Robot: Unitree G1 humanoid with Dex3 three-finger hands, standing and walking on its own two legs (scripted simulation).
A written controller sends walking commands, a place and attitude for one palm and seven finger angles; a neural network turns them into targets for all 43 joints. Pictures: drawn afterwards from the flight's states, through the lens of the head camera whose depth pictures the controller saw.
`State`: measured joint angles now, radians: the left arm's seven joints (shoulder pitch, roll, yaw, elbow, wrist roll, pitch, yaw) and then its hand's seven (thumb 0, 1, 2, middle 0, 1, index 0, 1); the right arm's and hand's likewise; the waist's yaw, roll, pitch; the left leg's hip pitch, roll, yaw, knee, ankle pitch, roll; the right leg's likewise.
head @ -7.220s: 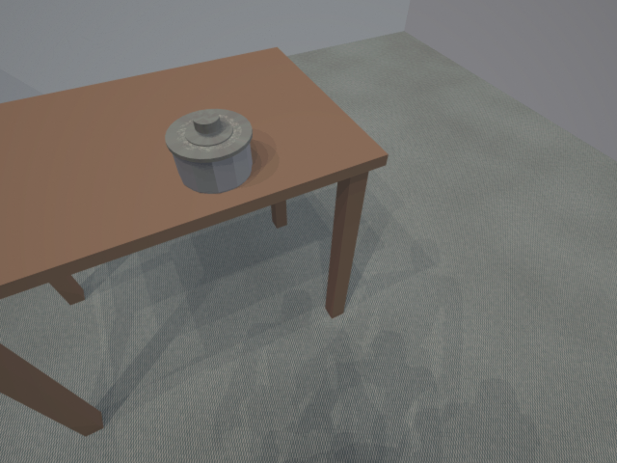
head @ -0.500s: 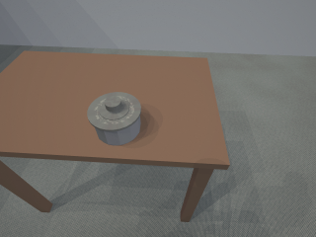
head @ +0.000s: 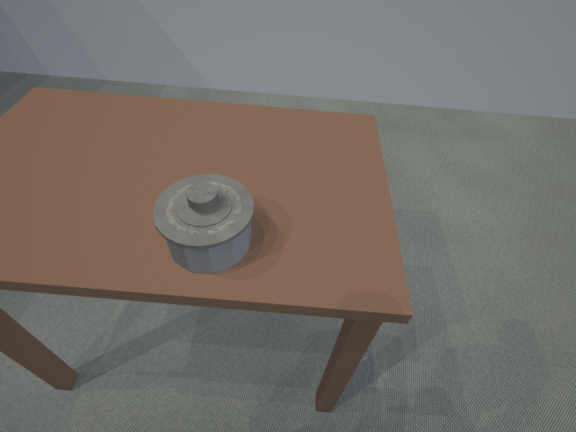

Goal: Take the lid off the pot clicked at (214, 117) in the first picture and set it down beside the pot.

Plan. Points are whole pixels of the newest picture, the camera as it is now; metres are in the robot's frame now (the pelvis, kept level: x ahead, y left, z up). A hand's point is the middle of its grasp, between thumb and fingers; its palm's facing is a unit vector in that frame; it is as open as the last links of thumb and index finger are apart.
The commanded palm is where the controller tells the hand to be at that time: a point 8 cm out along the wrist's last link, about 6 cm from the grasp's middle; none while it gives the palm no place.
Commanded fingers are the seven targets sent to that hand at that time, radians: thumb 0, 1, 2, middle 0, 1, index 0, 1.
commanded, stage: look again from close up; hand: left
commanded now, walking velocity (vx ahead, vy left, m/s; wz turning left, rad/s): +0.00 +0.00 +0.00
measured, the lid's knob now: (202, 196) +0.43 +0.17 +0.08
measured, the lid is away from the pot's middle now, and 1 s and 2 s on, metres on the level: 0.00 0.00 0.00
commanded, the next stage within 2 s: shuffle to correct the standing spot in 1.10 s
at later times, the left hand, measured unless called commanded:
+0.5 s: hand out of the picture +0.05 +0.19 -0.18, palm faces -0.01 -0.97 -0.23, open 7.4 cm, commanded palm none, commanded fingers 0.00 0.90 0.90 -0.20 -0.30 -0.20 -0.30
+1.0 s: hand out of the picture +0.05 +0.17 -0.18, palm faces -0.02 -0.98 -0.20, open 7.4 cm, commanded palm none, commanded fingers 0.00 0.90 0.90 -0.20 -0.30 -0.20 -0.30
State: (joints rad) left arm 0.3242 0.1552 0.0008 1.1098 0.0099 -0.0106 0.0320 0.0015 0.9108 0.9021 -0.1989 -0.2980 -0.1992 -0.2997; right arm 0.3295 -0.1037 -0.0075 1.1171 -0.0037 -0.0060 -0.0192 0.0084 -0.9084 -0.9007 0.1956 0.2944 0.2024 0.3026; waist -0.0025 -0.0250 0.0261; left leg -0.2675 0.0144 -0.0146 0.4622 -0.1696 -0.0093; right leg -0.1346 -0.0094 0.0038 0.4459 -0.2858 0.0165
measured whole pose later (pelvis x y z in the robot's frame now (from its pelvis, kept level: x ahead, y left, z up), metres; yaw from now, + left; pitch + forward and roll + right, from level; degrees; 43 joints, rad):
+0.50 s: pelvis +0.03 +0.01 -0.01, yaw -1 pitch +0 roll +0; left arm 0.31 0.19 -0.01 1.02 0.02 -0.01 0.04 0.00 0.91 0.90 -0.20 -0.30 -0.20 -0.30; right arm 0.25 -0.17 0.00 1.00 -0.01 -0.02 -0.02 0.01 -0.93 -0.90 0.20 0.29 0.20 0.30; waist 0.00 0.00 0.01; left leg -0.31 0.00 0.01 0.57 -0.27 0.00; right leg -0.18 -0.02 0.03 0.54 -0.37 0.03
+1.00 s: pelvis +0.04 -0.01 +0.00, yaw -1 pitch +1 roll +0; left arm 0.30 0.18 -0.02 1.03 0.01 -0.01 0.04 0.00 0.91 0.90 -0.20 -0.30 -0.20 -0.30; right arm 0.24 -0.16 0.01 1.06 0.00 -0.02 -0.03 0.01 -0.92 -0.90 0.20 0.29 0.20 0.30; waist 0.00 -0.03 0.05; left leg -0.26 0.02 0.01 0.50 -0.25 -0.02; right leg -0.13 0.00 0.02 0.48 -0.36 0.00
